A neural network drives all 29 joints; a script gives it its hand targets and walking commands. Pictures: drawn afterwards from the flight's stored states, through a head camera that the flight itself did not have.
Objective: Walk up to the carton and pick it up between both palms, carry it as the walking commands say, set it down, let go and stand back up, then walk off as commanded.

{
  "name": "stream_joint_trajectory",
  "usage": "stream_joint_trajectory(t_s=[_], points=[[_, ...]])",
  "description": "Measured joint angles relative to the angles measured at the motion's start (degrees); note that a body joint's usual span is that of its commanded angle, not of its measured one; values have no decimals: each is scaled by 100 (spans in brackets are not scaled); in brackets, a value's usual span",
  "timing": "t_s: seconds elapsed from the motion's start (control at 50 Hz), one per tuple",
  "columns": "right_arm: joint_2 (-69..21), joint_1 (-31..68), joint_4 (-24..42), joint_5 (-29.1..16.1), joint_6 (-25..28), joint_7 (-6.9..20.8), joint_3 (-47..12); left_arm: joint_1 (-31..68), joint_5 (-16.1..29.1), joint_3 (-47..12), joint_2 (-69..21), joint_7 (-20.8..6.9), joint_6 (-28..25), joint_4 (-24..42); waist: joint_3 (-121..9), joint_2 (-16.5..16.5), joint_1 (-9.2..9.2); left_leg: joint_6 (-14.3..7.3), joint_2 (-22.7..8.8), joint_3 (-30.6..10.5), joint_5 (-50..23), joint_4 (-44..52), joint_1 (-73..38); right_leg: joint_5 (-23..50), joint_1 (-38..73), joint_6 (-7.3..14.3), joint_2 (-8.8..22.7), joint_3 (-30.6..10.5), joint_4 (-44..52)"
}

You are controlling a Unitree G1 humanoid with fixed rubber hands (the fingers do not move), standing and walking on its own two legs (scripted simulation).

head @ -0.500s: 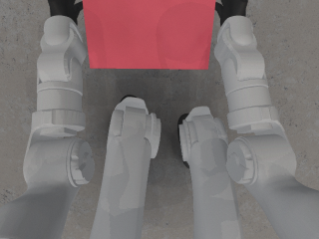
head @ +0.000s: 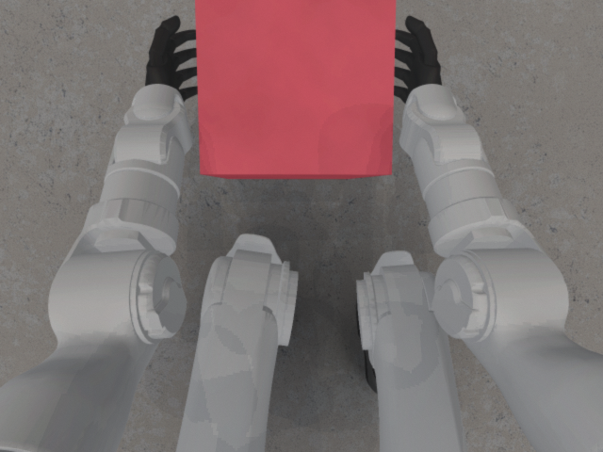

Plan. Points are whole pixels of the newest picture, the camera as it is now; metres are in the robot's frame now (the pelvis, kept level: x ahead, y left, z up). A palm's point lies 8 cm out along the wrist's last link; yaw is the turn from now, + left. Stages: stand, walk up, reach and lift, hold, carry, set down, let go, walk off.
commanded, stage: set down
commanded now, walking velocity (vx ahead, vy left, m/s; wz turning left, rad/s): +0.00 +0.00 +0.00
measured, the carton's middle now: (292, 105) +0.50 +0.09 -0.24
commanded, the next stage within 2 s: none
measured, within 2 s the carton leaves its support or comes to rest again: neither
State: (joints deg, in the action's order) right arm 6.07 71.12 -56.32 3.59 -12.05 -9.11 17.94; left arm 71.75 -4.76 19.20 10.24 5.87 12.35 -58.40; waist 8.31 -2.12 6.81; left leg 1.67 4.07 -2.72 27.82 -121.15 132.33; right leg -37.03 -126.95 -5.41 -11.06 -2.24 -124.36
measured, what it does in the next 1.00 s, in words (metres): stands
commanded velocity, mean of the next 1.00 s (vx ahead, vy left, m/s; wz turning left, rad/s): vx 0.00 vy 0.00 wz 0.00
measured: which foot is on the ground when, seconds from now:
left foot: down 0.00-1.00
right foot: down 0.00-1.00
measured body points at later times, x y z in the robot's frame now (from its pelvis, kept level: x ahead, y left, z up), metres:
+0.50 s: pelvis -0.01 -0.01 -0.01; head +0.32 +0.03 +0.29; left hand +0.48 +0.22 -0.17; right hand +0.52 -0.08 -0.16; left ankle +0.13 +0.12 -0.35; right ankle +0.10 -0.12 -0.35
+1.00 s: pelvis -0.01 -0.01 -0.01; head +0.33 +0.02 +0.28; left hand +0.48 +0.22 -0.17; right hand +0.53 -0.08 -0.17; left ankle +0.13 +0.12 -0.35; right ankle +0.10 -0.12 -0.35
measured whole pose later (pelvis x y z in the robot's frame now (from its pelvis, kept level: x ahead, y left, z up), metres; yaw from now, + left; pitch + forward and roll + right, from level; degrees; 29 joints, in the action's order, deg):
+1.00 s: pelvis -0.01 -0.01 -0.01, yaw +0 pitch +39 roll +1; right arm 6.5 74.6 -60.2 4.2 -5.6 -7.5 16.8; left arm 70.0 -2.6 21.2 12.0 4.4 7.1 -57.8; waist 11.2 -4.6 5.2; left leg 2.7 1.5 -1.7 27.9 -121.8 132.4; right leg -34.5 -130.1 -2.8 -10.3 -1.8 -125.9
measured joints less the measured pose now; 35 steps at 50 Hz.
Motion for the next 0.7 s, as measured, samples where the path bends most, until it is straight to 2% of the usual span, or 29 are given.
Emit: stream_joint_trajectory(t_s=[0.04, 0.06, 0.08, 0.16, 0.18, 0.2, 0.26, 0.34, 0.46, 0.56, 0.7], points=[[-49, -179, 179, -72, 47, -77, -177, -360, 142, -136, -83, 167, 1, 159, -136, 59, -12, 0, -9, 27, 77, -13, 92, 139, -90, 39, 7, -14, 17], [-61, -218, 302, -143, 88, -115, -303, -523, 281, -239, -114, 337, -17, 317, -83, 84, -37, -3, -5, 42, 95, -19, 75, 130, -83, 60, 10, -30, -9], [-21, -224, 434, -233, 107, -115, -374, -635, 473, -282, -122, 363, -27, 601, 46, 94, -48, 16, -1, 44, 117, -22, 16, 49, -49, 69, 3, -43, -44], [-30, 152, 718, -472, 316, -211, -427, -526, 830, -250, 148, 264, -123, 1262, 873, -27, -141, 167, -57, 29, 84, 2, -342, 42, 163, 108, -85, -57, -92], [-51, 251, 706, -493, 383, -255, -422, -427, 885, -244, 230, 155, -152, 1294, 1049, -80, -166, 189, -80, 41, 58, 3, -416, 326, 195, 141, -101, -57, -72], [-44, 329, 684, -537, 404, -199, -426, -328, 901, -230, 302, 83, -171, 1239, 1173, -125, -176, 213, -100, 49, 33, -5, -471, 392, 213, 165, -111, -57, -106], [55, 508, 362, -501, 478, -266, -520, -53, 835, -132, 334, 29, -270, 824, 1308, -235, -147, 265, -133, 46, -33, -52, -546, 277, 222, 221, -100, -21, -226], [68, 485, 43, -336, 288, -297, -515, 19, 661, -97, 312, 8, -159, 387, 1075, -330, -139, 264, -176, 19, -61, -117, -444, 313, 96, 253, -97, 40, -283], [26, 342, -192, -379, 270, -364, -464, -19, 440, -158, 291, -22, -85, 179, 594, -336, -154, 180, -222, 13, -54, -123, -197, 314, -98, 189, -97, 53, -208], [42, 300, -278, -352, 330, -211, -350, -48, 218, -30, 219, -54, -134, 97, 337, -295, -121, 60, -259, 43, 1, -125, -38, 251, -191, 109, -93, 26, -135], [79, 228, -281, -201, 509, -27, -170, -243, 214, 60, 70, -104, -287, 277, 149, -231, -89, -57, -281, 123, 64, -113, 90, 170, -271, 53, -55, -35, -89]])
